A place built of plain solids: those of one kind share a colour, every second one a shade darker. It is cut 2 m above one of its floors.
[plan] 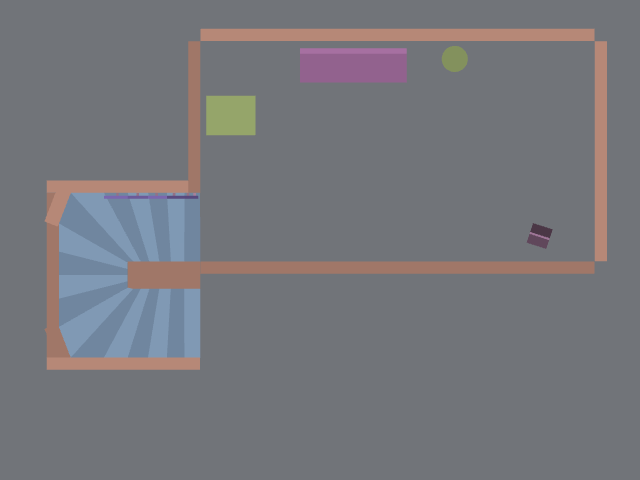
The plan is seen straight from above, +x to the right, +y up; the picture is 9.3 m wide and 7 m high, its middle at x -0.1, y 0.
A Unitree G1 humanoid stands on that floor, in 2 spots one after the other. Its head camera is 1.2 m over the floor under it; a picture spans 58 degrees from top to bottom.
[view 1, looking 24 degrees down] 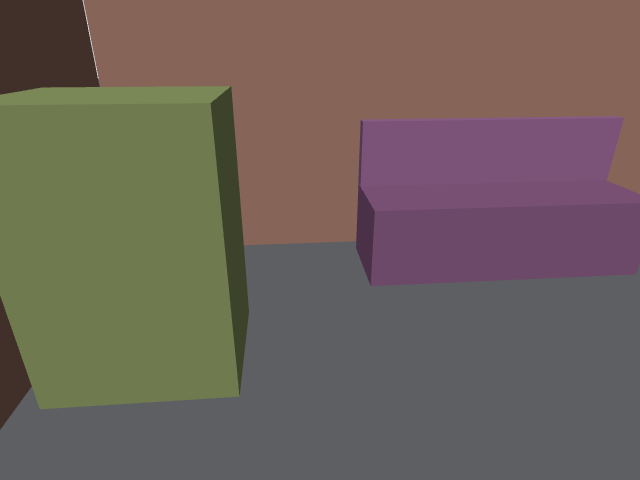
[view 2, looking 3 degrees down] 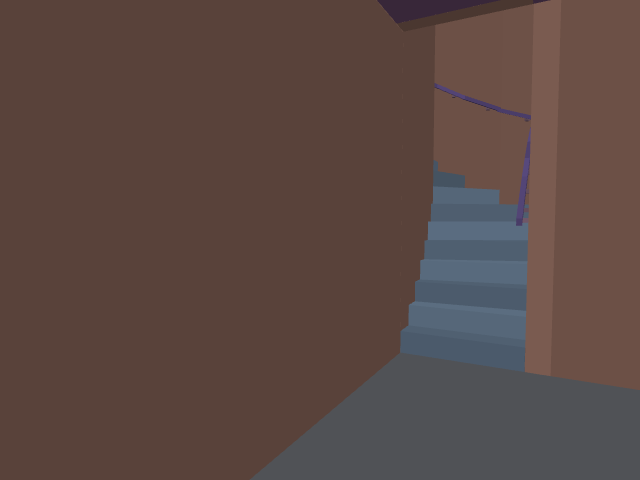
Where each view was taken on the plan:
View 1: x -0.85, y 0.26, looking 85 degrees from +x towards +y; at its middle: wall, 2.90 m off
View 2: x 1.81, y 0.90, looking -151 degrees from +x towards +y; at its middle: wall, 2.51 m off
